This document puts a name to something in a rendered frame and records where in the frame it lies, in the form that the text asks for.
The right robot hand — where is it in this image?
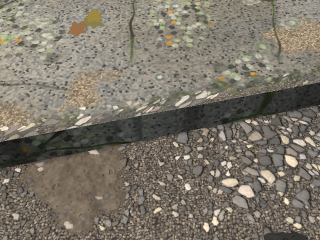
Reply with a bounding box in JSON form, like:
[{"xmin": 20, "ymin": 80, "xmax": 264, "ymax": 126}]
[{"xmin": 264, "ymin": 230, "xmax": 308, "ymax": 240}]

